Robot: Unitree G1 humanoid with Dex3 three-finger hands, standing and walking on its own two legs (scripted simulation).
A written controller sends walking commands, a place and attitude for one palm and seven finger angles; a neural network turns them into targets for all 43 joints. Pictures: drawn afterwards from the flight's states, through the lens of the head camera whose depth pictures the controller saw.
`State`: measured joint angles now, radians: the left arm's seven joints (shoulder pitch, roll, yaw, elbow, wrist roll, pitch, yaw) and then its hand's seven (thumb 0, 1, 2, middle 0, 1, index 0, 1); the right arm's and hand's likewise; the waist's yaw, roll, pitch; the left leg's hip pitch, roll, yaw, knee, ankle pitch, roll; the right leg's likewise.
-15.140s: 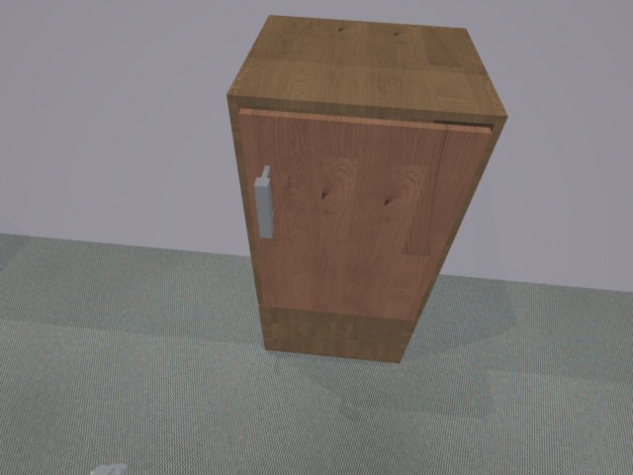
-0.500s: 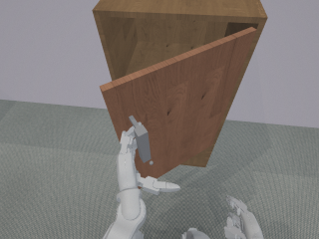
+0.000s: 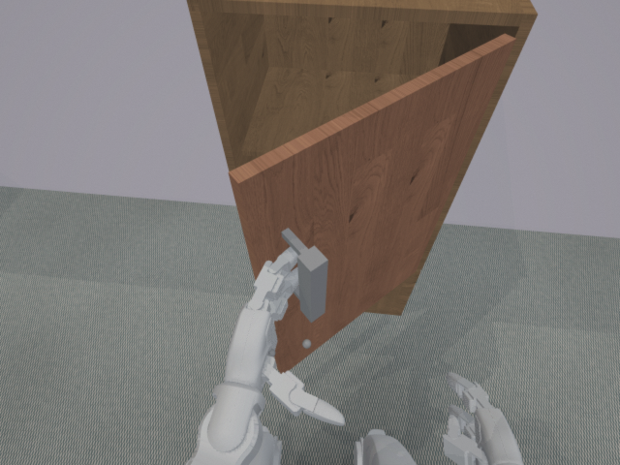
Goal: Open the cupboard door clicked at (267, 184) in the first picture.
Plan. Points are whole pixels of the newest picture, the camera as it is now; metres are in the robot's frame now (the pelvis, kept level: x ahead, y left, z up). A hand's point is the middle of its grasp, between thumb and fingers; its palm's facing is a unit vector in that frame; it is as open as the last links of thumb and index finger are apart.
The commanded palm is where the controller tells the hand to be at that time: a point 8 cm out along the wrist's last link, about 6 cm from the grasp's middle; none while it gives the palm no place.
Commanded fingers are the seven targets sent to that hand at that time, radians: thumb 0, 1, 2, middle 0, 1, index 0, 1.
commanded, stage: slide the hand sideways off the handle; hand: left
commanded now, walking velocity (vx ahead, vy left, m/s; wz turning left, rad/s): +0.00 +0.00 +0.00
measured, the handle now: (302, 275) +0.34 +0.03 +0.06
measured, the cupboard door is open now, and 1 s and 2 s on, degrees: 44 44 44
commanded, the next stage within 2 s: draw the hand back to the body in 0.76 s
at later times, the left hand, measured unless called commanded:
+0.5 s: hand (254, 370) +0.22 +0.07 +0.06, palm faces -0.11 -0.99 -0.01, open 16.1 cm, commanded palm +0.20 +0.14 +0.06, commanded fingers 0.00 -0.50 0.30 -0.15 -0.30 -0.15 -0.30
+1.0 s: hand (212, 379) +0.21 +0.11 +0.07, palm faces -0.13 -0.99 -0.04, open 16.3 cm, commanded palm +0.19 +0.18 +0.09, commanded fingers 0.00 -0.50 0.30 -0.15 -0.30 -0.15 -0.30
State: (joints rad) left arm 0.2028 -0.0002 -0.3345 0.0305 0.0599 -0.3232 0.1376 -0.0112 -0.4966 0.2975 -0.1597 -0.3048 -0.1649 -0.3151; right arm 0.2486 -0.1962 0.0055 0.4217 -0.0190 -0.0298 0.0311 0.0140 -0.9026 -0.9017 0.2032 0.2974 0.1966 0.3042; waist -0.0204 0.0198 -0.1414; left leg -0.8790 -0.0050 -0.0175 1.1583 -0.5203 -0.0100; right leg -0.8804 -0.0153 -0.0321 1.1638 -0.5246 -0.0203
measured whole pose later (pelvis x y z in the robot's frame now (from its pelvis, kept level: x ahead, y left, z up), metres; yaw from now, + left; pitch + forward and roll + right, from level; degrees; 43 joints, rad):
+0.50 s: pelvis +0.01 -0.01 +0.00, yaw +0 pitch +15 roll +0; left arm 0.46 0.11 -0.20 -0.18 -0.04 -0.33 -0.01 -0.01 -0.50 0.30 -0.18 -0.31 -0.19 -0.32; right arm 0.25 -0.21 0.01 0.38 0.00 -0.03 0.01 0.01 -0.90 -0.90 0.20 0.30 0.20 0.30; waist 0.00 0.03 -0.15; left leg -0.89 0.01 -0.04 1.19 -0.56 -0.02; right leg -0.88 0.00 -0.05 1.19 -0.56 -0.03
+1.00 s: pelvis +0.01 +0.00 -0.01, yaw +0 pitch +14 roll -1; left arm 0.54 0.19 -0.09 -0.31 -0.13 -0.30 -0.12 -0.01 -0.49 0.30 -0.16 -0.30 -0.16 -0.30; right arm 0.27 -0.21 0.00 0.37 0.02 -0.04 -0.03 0.02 -0.90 -0.90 0.20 0.30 0.20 0.30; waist 0.00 0.04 -0.16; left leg -0.90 0.01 -0.05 1.23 -0.57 -0.02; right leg -0.88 0.00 -0.06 1.20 -0.56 -0.02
